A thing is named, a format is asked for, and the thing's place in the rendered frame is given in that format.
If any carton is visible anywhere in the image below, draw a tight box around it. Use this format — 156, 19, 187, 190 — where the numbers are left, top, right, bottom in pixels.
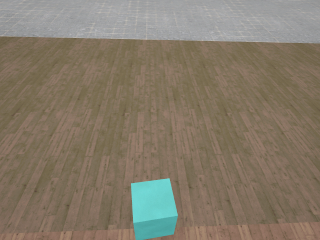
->
131, 178, 178, 240

